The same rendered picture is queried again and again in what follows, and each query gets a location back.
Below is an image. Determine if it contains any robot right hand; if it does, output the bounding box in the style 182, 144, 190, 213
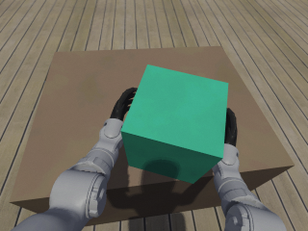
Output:
224, 108, 238, 147

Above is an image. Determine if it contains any robot right forearm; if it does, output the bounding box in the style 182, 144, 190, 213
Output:
212, 143, 287, 231

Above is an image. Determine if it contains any robot left hand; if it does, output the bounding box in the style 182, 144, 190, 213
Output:
110, 87, 138, 121

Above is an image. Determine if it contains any robot right upper arm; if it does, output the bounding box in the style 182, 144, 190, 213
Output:
224, 203, 287, 231

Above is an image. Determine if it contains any pedestal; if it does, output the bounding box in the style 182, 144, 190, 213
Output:
9, 45, 295, 227

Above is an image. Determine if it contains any robot left forearm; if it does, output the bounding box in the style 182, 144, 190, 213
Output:
49, 118, 124, 206

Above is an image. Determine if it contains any robot left upper arm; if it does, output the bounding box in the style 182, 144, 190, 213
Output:
11, 169, 107, 231

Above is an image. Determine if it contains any carton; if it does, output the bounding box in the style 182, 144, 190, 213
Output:
120, 64, 229, 184

